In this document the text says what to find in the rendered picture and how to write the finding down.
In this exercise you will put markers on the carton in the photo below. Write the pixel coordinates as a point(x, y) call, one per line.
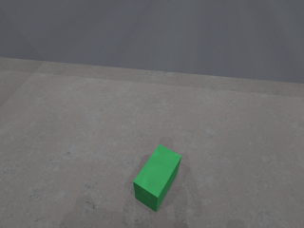
point(156, 177)

